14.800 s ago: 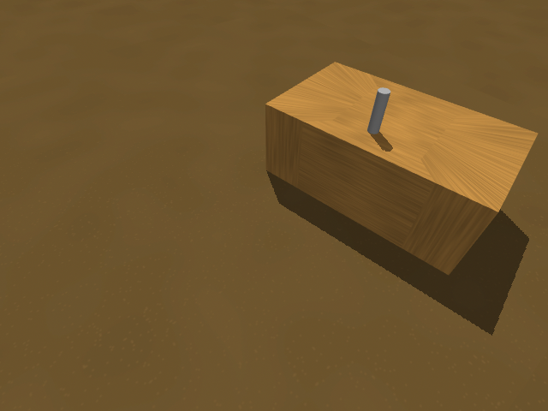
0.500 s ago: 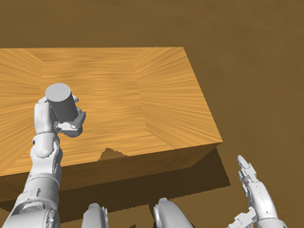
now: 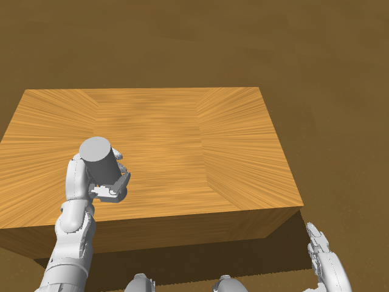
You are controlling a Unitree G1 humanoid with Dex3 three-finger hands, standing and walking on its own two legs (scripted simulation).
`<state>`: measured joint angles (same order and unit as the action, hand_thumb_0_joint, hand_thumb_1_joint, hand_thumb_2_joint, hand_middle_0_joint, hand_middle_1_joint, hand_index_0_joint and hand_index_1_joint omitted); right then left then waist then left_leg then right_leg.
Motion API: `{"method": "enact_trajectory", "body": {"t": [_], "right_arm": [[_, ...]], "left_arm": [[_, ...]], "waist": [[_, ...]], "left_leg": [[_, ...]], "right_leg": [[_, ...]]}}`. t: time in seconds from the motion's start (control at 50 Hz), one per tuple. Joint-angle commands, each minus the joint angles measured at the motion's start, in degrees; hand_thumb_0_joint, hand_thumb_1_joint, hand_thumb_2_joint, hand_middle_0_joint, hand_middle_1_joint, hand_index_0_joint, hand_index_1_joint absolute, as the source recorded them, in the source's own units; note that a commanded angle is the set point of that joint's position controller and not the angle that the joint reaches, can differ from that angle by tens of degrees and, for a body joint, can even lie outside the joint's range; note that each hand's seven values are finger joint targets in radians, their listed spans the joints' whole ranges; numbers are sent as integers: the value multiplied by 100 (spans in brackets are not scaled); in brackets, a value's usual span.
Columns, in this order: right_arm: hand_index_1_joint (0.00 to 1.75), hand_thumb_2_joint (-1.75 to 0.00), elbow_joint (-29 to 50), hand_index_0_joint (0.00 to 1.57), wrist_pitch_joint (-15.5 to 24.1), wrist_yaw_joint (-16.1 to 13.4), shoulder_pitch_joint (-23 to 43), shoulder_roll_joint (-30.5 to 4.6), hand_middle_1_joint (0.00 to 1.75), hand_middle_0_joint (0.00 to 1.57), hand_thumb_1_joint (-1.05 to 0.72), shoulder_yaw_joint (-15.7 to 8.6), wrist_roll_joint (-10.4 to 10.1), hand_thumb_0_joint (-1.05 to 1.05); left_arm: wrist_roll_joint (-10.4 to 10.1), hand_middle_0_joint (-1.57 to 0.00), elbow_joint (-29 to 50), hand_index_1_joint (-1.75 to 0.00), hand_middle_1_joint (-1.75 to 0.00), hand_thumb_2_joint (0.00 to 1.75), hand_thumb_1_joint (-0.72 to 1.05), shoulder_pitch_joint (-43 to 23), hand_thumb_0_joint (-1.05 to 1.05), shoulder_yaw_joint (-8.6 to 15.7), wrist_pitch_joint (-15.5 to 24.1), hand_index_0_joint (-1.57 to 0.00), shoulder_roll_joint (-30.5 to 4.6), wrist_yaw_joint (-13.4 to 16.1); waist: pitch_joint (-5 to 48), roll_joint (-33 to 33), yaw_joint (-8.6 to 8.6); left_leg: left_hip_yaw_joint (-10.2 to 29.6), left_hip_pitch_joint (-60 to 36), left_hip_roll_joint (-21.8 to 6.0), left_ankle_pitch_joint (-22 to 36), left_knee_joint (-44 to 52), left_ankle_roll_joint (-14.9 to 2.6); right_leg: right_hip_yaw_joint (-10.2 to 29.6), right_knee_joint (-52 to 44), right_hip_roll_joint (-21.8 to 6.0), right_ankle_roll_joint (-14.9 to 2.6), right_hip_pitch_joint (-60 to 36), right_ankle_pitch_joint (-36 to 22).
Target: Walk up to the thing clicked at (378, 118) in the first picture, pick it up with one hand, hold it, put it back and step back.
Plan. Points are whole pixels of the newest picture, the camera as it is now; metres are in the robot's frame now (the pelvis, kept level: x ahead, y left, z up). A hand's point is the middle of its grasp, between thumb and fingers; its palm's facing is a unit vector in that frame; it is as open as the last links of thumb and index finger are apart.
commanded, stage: lift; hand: left
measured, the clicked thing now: (107, 174) +0.37 +0.16 +0.03
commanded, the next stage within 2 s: hold in 0.38 s
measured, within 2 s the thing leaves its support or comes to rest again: neither
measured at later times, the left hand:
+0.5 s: hand (105, 176) +0.35 +0.15 +0.06, palm faces +0.05 -1.00 -0.02, open 7.4 cm
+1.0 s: hand (99, 174) +0.34 +0.16 +0.08, palm faces +0.07 -1.00 -0.02, open 7.3 cm
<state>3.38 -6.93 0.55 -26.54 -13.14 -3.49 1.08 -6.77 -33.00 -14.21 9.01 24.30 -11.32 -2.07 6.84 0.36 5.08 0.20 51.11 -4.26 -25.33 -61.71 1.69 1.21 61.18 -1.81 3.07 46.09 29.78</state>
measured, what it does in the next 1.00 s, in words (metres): stands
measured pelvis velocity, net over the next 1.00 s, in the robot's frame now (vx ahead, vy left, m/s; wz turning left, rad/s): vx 0.01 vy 0.00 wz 0.00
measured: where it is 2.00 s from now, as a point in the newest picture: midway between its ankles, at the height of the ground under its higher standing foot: outside the picture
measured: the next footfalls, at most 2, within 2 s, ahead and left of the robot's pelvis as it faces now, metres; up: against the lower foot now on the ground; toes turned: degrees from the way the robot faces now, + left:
none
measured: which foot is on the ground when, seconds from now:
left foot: down 0.00-1.00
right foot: down 0.00-1.00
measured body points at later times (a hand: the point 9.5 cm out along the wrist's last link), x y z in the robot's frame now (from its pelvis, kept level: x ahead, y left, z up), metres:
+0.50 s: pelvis +0.01 +0.00 +0.01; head +0.06 +0.01 +0.46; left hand +0.34 +0.21 +0.06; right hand +0.16 -0.26 -0.01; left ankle +0.04 +0.14 -0.66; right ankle +0.00 -0.15 -0.66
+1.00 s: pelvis +0.01 +0.00 +0.02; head +0.05 +0.00 +0.47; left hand +0.33 +0.21 +0.08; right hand +0.16 -0.26 -0.01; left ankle +0.04 +0.14 -0.66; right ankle +0.00 -0.15 -0.66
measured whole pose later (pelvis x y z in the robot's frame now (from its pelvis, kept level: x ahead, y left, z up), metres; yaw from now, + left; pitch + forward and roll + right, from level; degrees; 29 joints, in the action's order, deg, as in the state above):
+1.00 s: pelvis +0.01 +0.00 +0.02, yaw +0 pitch +10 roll +0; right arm -4.0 -7.2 -1.6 -25.0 -12.8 -4.1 -0.6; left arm -9.0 -18.5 -4.2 6.9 17.3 -10.6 -2.5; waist 5.6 -0.2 2.4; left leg -0.9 40.1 -3.7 -23.4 -53.8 1.7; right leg 1.6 53.6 -2.4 3.1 35.6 27.8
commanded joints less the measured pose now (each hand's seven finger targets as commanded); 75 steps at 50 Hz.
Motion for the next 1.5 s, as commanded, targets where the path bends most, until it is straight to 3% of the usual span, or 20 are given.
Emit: {"method": "enact_trajectory", "body": {"t": [0.0,0.16,0.2,0.24,0.34,0.38,0.62,0.66,0.74,0.92,0.96,0.98,1.08,1.12,1.14,1.36,1.4,1.42,1.46,1.48], "right_arm": [[5,-5,1147,5,285,-98,69,-697,5,5,56,-432,-17,0],[5,-5,826,5,240,-152,18,-652,5,5,56,-434,-57,0],[5,-5,810,5,242,-177,62,-795,5,5,56,-569,-70,0],[5,-5,796,5,242,-164,15,-643,5,5,56,-411,-57,0],[5,-5,796,5,244,-198,135,-807,5,5,56,-578,-74,0],[5,-5,667,5,230,-192,31,-651,5,5,56,-422,-92,0],[5,-5,412,5,241,-217,97,-739,5,5,56,-528,-96,0],[5,-5,595,5,259,-221,241,-703,5,5,55,-491,-107,0],[5,-5,434,5,263,-248,212,-760,5,5,56,-534,-125,0],[5,-5,346,5,317,-267,320,-711,5,5,56,-483,-158,0],[5,-5,387,5,323,-285,399,-781,5,5,56,-514,-161,0],[5,-5,252,5,315,-272,232,-630,5,5,56,-396,-171,0],[5,-5,11,5,324,-295,166,-713,5,5,56,-514,-173,0],[5,-5,47,5,346,-269,313,-617,5,5,57,-405,-170,0],[5,-5,114,5,365,-266,459,-625,5,5,57,-390,-169,0],[5,-5,31,5,404,-298,319,-795,5,5,55,-606,-196,0],[5,-5,47,5,416,-262,317,-608,5,5,56,-410,-189,0],[5,-5,-7,5,412,-273,334,-677,5,5,55,-502,-187,0],[5,-5,-30,5,435,-284,523,-831,5,5,56,-623,-196,0],[5,-5,51,5,454,-282,511,-771,5,5,55,-539,-189,0]], "left_arm": [[-74,-137,1627,-153,-153,140,24,-1585,0,120,424,-138,-642,-27],[-140,-136,1920,-153,-153,139,23,-1231,0,122,286,-138,-622,-43],[-141,-137,2025,-154,-153,140,25,-1149,0,146,247,-139,-677,-44],[-151,-137,2068,-155,-154,141,25,-1159,0,10,225,-139,-506,-68],[-185,-139,2218,-157,-156,143,26,-1053,0,53,191,-141,-566,-79],[-188,-140,2176,-156,-156,141,27,-903,0,58,157,-141,-552,-71],[-224,-140,2482,-154,-154,136,33,-784,0,87,5,-142,-607,-34],[-184,-139,2660,-153,-153,136,35,-821,0,-46,-14,-142,-524,-32],[-244,-139,2638,-153,-153,136,33,-717,0,100,-70,-141,-623,-20],[-280,-137,2919,-153,-153,138,36,-571,0,43,-213,-139,-575,-49],[-287,-137,2936,-153,-153,137,35,-549,0,168,-242,-139,-706,-33],[-259,-137,2947,-152,-153,137,35,-483,0,37,-264,-139,-578,-33],[-329,-135,2949,-152,-152,137,33,-259,0,122,-373,-137,-585,-51],[-297,-134,2788,-150,-150,135,33,-290,0,0,-377,-136,-465,-96],[-310,-135,2849,-152,-152,137,34,-422,0,86,-342,-137,-543,-91],[-323,-133,2914,-149,-148,134,28,-263,0,209,-321,-135,-661,-94],[-282,-133,3053,-149,-149,133,30,-231,0,50,-307,-135,-545,-116],[-299,-134,3060,-149,-149,134,28,-290,0,-1,-312,-136,-510,-119],[-323,-132,2995,-148,-148,132,28,-457,0,155,-295,-134,-638,-81],[-315,-133,2998,-147,-147,131,28,-560,0,144,-279,-134,-665,-83]], "waist": [[1829,-139,-34],[1596,-45,-94],[1686,-70,-116],[1603,-91,-91],[1646,-75,-128],[1559,-67,-174],[1439,-146,-223],[1479,-196,-204],[1287,-53,-240],[1246,-79,-282],[1331,-35,-319],[1345,-69,-279],[1312,-24,-269],[1028,85,-241],[1110,74,-313],[1246,40,-264],[1322,-106,-325],[1279,-95,-276],[1133,-89,-294],[1142,-94,-278]], "left_leg": [[-114,-1771,273,933,943,-133],[-191,-1816,288,873,1076,-144],[-199,-1924,289,1007,1106,-142],[-188,-1972,278,1088,1127,-139],[-153,-2087,261,1094,1238,-125],[-182,-2093,270,1123,1249,-126],[-174,-2229,249,1399,1373,-107],[-156,-2299,249,1191,1464,-94],[-184,-2225,262,1035,1515,-115],[-174,-2337,265,1122,1614,-107],[-206,-2362,280,1181,1599,-119],[-202,-2450,261,1265,1613,-114],[-255,-2480,280,1569,1548,-147],[-239,-2400,264,1414,1599,-143],[-230,-2356,272,1345,1612,-143],[-250,-2521,294,1412,1625,-150],[-242,-2597,288,1533,1653,-130],[-239,-2575,287,1549,1645,-133],[-225,-2505,281,1373,1704,-124],[-231,-2504,285,1277,1691,-128]], "right_leg": [[-221,-989,224,-214,-639,-1599],[-141,-1183,195,-186,-796,-1558],[-142,-1165,198,-198,-838,-1700],[-194,-1151,216,-204,-811,-1755],[-220,-1199,218,-222,-926,-1713],[-215,-1230,216,-214,-952,-1739],[-254,-1296,222,-227,-1109,-1927],[-259,-1324,223,-240,-1122,-1747],[-254,-1453,216,-213,-1184,-1618],[-263,-1516,213,-219,-1284,-1686],[-243,-1567,201,-202,-1395,-1753],[-251,-1531,207,-215,-1394,-1821],[-214,-1566,186,-179,-1462,-2185],[-239,-1595,189,-176,-1353,-2014],[-239,-1607,176,-185,-1394,-1933],[-217,-1658,166,-184,-1525,-2010],[-243,-1621,175,-207,-1547,-2064],[-247,-1629,173,-203,-1529,-2094],[-248,-1641,177,-219,-1438,-1918],[-224,-1694,160,-205,-1454,-1840]]}}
